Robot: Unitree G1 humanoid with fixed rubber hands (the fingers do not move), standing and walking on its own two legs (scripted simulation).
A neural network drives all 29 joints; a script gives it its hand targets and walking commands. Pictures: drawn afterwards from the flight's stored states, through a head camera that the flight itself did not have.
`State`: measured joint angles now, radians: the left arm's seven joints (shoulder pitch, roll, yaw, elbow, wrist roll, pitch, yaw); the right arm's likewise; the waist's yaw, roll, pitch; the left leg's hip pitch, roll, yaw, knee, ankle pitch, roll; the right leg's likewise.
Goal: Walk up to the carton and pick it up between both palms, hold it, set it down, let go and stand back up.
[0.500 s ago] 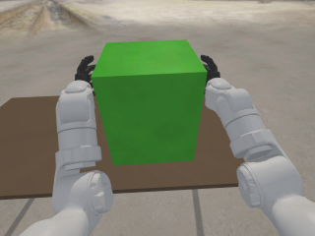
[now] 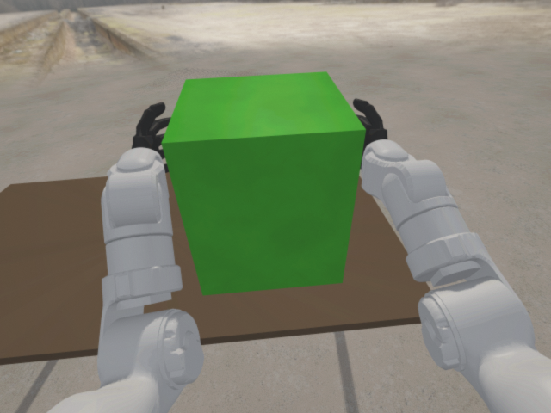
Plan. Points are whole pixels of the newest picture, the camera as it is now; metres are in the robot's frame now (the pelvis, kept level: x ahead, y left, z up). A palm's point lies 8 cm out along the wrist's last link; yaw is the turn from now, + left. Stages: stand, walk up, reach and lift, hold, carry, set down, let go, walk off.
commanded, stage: hold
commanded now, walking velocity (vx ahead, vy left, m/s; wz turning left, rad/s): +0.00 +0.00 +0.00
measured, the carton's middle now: (265, 182) +0.38 +0.00 +0.24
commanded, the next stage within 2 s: set down in 0.14 s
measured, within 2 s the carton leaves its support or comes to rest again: neither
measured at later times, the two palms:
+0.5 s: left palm (129, 141) +0.36 +0.17 +0.33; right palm (360, 120) +0.37 -0.13 +0.33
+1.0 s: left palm (139, 199) +0.39 +0.19 +0.22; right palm (332, 181) +0.40 -0.11 +0.22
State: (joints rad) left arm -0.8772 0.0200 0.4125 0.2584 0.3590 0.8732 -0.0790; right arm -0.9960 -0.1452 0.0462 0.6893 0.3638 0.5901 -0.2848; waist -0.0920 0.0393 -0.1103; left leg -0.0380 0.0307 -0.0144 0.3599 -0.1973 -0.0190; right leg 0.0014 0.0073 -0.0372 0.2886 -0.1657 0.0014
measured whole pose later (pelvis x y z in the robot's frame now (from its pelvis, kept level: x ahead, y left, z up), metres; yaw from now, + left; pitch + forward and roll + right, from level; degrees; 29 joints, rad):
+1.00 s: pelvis +0.01 +0.00 +0.00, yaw +2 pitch -8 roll -1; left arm -0.79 0.02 0.34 0.23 0.35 0.55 -0.06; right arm -0.84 0.03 -0.20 0.71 0.05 0.09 -0.17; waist -0.07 -0.14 0.08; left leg -0.01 0.02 -0.05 0.34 -0.19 -0.02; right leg 0.06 0.00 -0.08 0.23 -0.15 0.01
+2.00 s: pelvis +0.01 +0.01 +0.00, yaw +0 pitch -8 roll +0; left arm -0.94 0.01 0.50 0.73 0.40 0.33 -0.09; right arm -0.87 0.09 -0.49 0.86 -0.23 0.01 -0.10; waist -0.04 -0.05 0.09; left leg 0.03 0.00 0.01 0.28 -0.17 0.01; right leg 0.04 -0.03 -0.02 0.26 -0.16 0.03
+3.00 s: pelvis +0.02 +0.02 +0.00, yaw -1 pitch -2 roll +0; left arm -0.92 0.05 0.53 0.90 0.36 0.18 -0.10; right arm -0.84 0.17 -0.63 0.82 -0.36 -0.01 -0.09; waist -0.04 -0.06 0.06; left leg -0.08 -0.01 0.02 0.29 -0.18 0.01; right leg -0.06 -0.03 -0.02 0.26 -0.16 0.03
